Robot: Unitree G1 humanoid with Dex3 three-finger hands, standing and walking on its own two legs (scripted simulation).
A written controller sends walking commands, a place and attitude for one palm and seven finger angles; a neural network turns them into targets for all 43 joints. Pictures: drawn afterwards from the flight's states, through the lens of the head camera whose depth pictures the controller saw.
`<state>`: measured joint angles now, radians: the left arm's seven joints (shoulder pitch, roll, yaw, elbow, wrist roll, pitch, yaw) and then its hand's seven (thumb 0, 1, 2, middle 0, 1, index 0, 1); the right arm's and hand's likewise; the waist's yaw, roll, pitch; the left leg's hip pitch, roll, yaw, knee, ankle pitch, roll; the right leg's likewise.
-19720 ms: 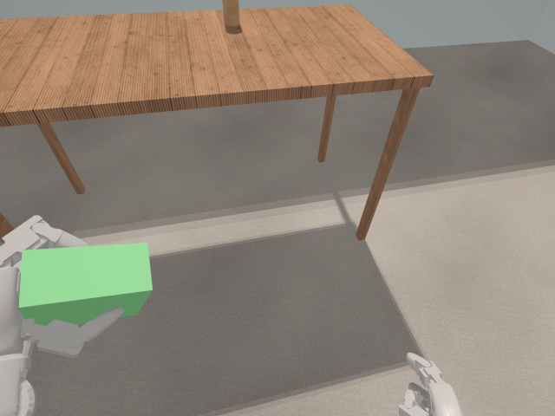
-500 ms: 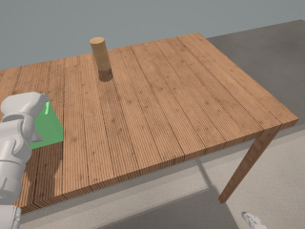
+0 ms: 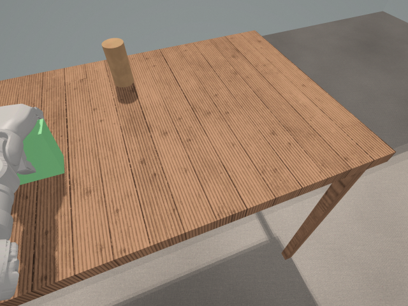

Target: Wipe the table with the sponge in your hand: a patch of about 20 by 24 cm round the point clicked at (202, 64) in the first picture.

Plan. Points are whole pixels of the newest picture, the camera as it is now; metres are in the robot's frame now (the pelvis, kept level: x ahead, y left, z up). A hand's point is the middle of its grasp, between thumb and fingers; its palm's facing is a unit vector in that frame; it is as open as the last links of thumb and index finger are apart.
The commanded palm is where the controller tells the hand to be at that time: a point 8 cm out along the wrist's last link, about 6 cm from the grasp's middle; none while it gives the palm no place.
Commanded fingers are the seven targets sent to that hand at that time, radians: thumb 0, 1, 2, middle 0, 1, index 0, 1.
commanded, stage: slide across to the middle lane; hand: left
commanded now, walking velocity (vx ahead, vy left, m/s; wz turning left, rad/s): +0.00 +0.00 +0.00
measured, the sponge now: (29, 159) +0.37 +0.38 +0.08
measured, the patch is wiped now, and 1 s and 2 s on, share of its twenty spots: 0.35 0.40 0.60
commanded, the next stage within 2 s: wipe back along the middle lane in 0.62 s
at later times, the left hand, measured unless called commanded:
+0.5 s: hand (60, 135) +0.40 +0.32 +0.12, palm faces -0.04 +0.00 -1.00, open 9.6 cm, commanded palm +0.38 +0.30 +0.17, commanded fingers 0.00 0.10 1.30 -1.20 -1.60 -1.20 -1.60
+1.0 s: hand (78, 137) +0.40 +0.28 +0.12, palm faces -0.03 -0.01 -1.00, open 9.6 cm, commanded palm +0.36 +0.27 +0.16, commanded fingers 0.00 0.10 1.30 -1.20 -1.60 -1.20 -1.60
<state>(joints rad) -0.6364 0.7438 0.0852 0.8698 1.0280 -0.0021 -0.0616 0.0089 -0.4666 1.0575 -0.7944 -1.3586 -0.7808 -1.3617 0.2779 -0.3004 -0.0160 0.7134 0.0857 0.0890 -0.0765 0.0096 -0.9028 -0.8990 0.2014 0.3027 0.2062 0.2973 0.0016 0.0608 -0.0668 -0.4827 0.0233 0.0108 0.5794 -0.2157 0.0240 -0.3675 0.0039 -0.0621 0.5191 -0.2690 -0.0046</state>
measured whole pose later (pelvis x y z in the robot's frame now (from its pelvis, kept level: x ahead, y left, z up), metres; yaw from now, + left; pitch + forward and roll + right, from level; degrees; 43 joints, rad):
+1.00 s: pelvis +0.03 -0.02 +0.01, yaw +0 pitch +4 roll +0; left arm -0.43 0.54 -0.04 0.46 0.96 0.28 -0.03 0.01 -0.46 1.06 -0.78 -1.37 -0.77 -1.37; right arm 0.19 -0.30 0.00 0.68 0.08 0.09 -0.04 0.01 -0.90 -0.90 0.20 0.30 0.20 0.30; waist 0.02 0.09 -0.07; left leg -0.33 0.02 0.01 0.49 -0.23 0.00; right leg -0.23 0.01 -0.06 0.46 -0.30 -0.02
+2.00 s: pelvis +0.02 -0.01 +0.00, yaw +0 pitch +0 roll +0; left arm -0.09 0.43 -0.16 -0.03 0.97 0.50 0.00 0.03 -0.45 1.06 -0.74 -1.42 -0.75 -1.39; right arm 0.05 -0.27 0.04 0.64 0.09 0.09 -0.02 0.01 -0.90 -0.90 0.20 0.30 0.20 0.30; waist 0.10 0.10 -0.08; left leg -0.28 0.01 0.02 0.52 -0.24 0.00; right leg -0.20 -0.01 -0.05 0.52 -0.32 -0.02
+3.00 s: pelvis +0.00 -0.04 +0.00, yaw +0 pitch -4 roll +1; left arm -0.10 0.36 -0.31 -0.12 0.95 0.51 0.01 0.01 -0.45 1.06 -0.75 -1.41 -0.77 -1.37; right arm 0.02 -0.25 0.04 0.69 0.08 0.02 -0.02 0.01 -0.90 -0.90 0.20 0.30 0.17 0.28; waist 0.13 0.11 -0.05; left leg -0.23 0.03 0.01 0.50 -0.20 -0.03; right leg -0.17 0.01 -0.06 0.55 -0.31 -0.05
